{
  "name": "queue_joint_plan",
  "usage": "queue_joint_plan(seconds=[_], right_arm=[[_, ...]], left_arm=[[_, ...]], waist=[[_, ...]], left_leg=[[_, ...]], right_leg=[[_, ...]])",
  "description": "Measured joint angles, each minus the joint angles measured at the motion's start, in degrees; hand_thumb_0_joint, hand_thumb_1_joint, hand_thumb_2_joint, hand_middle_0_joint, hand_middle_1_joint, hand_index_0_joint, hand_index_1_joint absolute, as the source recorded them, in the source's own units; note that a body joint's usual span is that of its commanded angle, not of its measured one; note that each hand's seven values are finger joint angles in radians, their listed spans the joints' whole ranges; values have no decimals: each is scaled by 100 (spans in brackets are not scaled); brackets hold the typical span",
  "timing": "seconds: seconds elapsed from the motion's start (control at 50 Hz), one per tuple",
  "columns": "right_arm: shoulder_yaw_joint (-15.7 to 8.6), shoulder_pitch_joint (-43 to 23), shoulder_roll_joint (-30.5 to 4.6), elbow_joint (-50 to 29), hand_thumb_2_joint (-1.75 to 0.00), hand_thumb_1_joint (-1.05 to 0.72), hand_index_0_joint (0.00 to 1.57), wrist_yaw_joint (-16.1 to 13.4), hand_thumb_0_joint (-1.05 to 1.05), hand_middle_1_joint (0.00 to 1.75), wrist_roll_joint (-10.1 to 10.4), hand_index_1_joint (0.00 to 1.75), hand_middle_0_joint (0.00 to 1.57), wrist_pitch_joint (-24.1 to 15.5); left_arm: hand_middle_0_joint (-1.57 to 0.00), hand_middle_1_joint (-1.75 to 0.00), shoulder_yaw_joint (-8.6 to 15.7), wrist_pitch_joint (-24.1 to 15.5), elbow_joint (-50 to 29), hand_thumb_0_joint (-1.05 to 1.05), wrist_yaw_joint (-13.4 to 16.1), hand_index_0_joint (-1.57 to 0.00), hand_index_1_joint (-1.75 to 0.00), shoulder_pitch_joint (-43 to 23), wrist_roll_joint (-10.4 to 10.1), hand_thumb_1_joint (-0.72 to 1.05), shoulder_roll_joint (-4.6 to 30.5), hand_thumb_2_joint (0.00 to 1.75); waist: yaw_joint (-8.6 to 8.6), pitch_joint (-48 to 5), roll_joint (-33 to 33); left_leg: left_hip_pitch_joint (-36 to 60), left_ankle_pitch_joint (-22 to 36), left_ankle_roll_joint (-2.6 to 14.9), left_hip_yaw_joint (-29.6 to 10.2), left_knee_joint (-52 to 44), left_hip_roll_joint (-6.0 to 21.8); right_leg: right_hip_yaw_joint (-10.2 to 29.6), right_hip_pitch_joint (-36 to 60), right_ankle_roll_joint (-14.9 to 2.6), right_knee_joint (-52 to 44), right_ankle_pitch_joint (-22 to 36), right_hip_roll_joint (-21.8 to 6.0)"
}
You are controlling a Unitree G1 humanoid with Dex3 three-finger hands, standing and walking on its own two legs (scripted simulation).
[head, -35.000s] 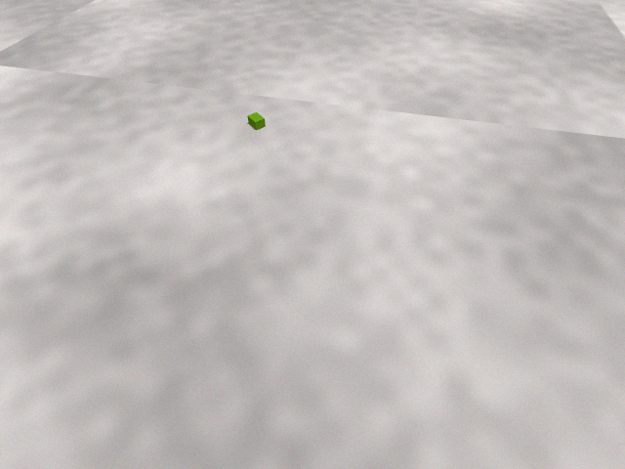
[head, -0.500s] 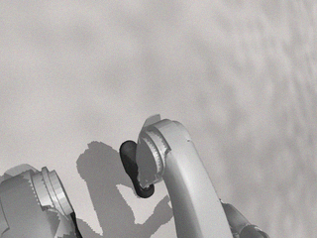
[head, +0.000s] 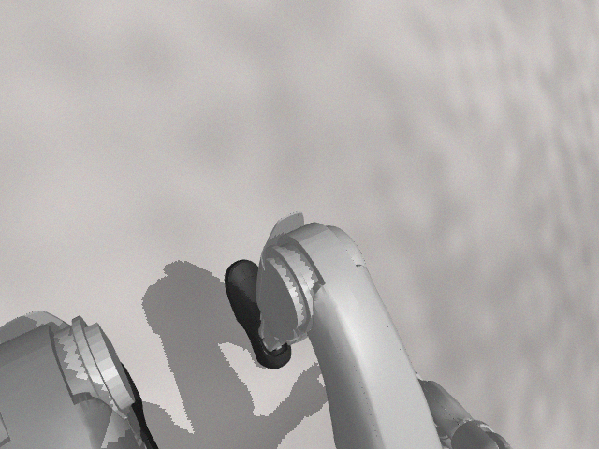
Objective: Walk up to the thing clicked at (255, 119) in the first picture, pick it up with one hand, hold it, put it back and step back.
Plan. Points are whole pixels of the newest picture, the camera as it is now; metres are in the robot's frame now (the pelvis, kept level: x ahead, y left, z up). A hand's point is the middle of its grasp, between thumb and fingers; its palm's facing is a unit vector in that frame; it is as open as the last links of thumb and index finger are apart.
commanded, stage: open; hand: left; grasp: from above
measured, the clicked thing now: out of the picture +0.50 +0.37 -0.29
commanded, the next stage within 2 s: withdraw in 0.54 s
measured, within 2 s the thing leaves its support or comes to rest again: neither
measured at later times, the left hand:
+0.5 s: hand out of the picture +0.49 +0.36 -0.24, palm faces -0.44 -0.13 -0.89, open 12.6 cm
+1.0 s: hand out of the picture +0.52 +0.40 -0.14, palm faces -0.30 -0.06 -0.95, open 13.2 cm
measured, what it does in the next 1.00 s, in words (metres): stands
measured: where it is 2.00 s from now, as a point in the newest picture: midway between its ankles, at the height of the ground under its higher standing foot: (202, 381)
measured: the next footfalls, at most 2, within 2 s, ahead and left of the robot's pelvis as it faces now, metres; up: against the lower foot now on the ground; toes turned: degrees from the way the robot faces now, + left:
none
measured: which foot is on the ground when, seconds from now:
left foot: down 0.00-1.00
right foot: down 0.00-1.00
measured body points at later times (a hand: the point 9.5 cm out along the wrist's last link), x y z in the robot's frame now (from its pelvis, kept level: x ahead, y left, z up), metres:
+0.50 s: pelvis +0.00 +0.00 +0.00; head +0.30 +0.14 +0.31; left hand +0.51 +0.36 -0.19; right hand +0.04 -0.26 -0.04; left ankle +0.06 +0.11 -0.28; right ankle +0.14 -0.13 -0.28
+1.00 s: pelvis +0.00 +0.00 +0.01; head +0.28 +0.13 +0.34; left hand +0.53 +0.40 -0.09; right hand +0.06 -0.27 -0.04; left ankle +0.06 +0.11 -0.28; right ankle +0.14 -0.13 -0.28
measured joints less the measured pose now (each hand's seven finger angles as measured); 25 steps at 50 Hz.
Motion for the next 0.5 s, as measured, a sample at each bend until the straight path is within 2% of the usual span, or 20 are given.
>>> queue_joint_plan(seconds=[0.14,0.28,0.5], right_arm=[[10,15,7,-31,-90,-90,20,1,0,30,-36,30,21,66],[-36,30,-2,6,-90,-90,20,12,0,30,-40,30,21,7],[-33,68,52,44,-90,-89,20,50,0,30,-23,30,21,-52]], left_arm=[[-53,-52,-41,-144,-48,0,65,-48,-57,11,75,-9,-13,66],[-47,-57,-141,-128,34,0,177,-42,-62,-53,132,-16,-37,72],[-39,-64,-138,-19,55,0,177,-33,-69,-119,94,-24,-59,79]], waist=[[39,-39,-33],[49,-106,-2],[4,-103,25]], left_leg=[[39,-2,-4,-28,-14,-13],[7,9,20,-13,-14,-8],[-32,23,27,14,-26,4]], right_leg=[[-32,63,-28,-30,-10,-14],[-26,43,-38,-38,-3,-14],[-3,-9,-19,-34,13,-15]])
